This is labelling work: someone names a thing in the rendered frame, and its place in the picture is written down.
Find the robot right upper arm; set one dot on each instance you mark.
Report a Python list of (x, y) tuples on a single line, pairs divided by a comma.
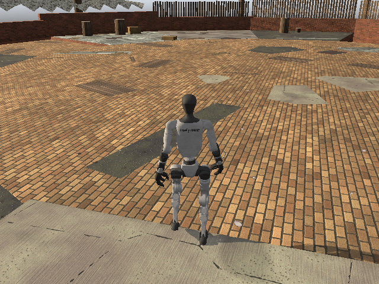
[(207, 124)]

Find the robot left forearm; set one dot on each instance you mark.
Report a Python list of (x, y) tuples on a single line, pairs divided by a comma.
[(162, 161)]

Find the right robot hand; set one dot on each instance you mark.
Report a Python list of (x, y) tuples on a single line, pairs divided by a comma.
[(214, 166)]

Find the left robot hand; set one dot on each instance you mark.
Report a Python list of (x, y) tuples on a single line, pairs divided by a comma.
[(158, 177)]

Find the robot left upper arm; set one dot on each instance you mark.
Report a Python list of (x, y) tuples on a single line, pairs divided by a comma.
[(170, 125)]

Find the robot right forearm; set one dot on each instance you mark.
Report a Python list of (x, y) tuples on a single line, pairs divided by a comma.
[(217, 156)]

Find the left robot thigh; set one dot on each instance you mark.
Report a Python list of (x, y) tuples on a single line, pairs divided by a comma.
[(176, 173)]

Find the robot torso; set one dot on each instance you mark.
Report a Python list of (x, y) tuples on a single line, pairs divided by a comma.
[(189, 138)]

